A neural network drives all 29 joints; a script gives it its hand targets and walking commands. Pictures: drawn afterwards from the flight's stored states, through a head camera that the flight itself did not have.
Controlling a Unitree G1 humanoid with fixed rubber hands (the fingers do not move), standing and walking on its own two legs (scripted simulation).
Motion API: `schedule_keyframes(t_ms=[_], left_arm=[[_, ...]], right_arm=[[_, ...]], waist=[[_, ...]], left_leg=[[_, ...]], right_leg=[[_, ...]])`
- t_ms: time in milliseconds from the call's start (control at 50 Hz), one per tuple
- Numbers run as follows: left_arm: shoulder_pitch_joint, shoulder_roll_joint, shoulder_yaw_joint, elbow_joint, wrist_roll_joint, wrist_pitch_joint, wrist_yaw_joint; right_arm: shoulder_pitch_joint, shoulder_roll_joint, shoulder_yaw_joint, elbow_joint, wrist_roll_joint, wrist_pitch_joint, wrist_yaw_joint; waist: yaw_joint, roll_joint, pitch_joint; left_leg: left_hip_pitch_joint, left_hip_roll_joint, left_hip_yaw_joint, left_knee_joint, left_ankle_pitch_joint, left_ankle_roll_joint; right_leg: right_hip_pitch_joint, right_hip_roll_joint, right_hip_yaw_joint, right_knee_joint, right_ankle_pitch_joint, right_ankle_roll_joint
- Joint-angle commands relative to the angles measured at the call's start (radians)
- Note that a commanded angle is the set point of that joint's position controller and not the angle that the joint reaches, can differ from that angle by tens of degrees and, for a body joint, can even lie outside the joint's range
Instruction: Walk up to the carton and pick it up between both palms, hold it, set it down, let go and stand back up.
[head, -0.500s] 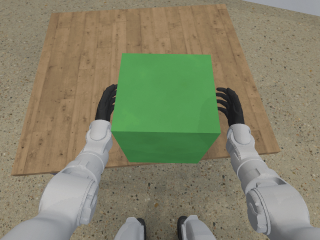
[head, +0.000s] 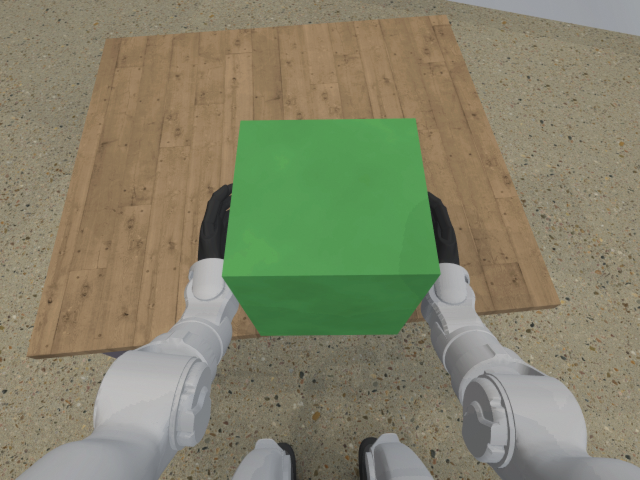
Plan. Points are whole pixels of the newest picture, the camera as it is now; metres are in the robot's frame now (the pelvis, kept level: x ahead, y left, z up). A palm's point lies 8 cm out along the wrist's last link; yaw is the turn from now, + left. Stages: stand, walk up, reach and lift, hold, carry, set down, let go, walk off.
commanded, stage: reach and lift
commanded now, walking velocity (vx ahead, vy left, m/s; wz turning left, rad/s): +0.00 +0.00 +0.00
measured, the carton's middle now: (328, 240) +0.42 -0.01 -0.02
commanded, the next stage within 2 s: none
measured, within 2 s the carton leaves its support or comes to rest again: leaves its support in 1.18 s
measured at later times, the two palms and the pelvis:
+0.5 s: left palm (215, 247) +0.41 +0.14 -0.01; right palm (440, 252) +0.39 -0.16 -0.02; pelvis +0.00 +0.00 +0.00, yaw +0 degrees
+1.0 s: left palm (214, 248) +0.41 +0.14 -0.01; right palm (439, 251) +0.39 -0.16 -0.02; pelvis +0.00 +0.01 +0.00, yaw +0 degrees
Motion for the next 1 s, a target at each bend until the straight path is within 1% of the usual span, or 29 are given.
schedule_keyframes(t_ms=[0, 100, 180, 740, 900, 980], left_arm=[[-0.586, -0.691, -0.123, -0.043, 0.291, -0.042, -0.18], [-0.608, -0.69, -0.123, -0.051, 0.285, -0.042, -0.17], [-0.618, -0.693, -0.126, -0.057, 0.279, -0.041, -0.165], [-0.642, -0.751, -0.174, -0.102, 0.242, -0.031, -0.148], [-0.64, -0.768, -0.203, -0.112, 0.221, -0.023, -0.146], [-0.655, -0.794, -0.243, -0.148, 0.201, -0.029, -0.141]], right_arm=[[-0.542, 0.743, 0.189, -0.132, -0.158, -0.057, 0.178], [-0.56, 0.735, 0.175, -0.145, -0.16, -0.045, 0.182], [-0.562, 0.74, 0.177, -0.153, -0.158, -0.039, 0.182], [-0.554, 0.785, 0.242, -0.206, -0.12, -0.014, 0.177], [-0.552, 0.798, 0.284, -0.233, -0.099, -0.001, 0.172], [-0.562, 0.813, 0.325, -0.264, -0.086, -0.007, 0.169]], waist=[[-0.065, 0.044, -0.736], [-0.069, 0.048, -0.739], [-0.071, 0.051, -0.741], [-0.078, 0.055, -0.794], [-0.074, 0.051, -0.817], [-0.071, 0.055, -0.873]], left_leg=[[0.354, -0.036, 0.006, 0.014, 0.267, -0.072], [0.348, -0.037, 0.003, 0.012, 0.23, -0.068], [0.343, -0.039, 0.002, 0.017, 0.222, -0.068], [0.356, -0.042, -0.017, 0.056, 0.271, -0.069], [0.366, -0.043, -0.022, 0.062, 0.286, -0.067], [0.386, -0.042, -0.025, 0.071, 0.327, -0.071]], right_leg=[[0.516, 0.021, -0.044, -0.037, 0.413, 0.009], [0.489, 0.025, -0.052, -0.036, 0.351, 0.004], [0.481, 0.026, -0.053, -0.034, 0.336, 0.002], [0.459, 0.033, -0.057, -0.007, 0.35, 0.006], [0.466, 0.035, -0.053, -0.002, 0.363, 0.01], [0.485, 0.04, -0.053, 0.009, 0.412, 0.012]])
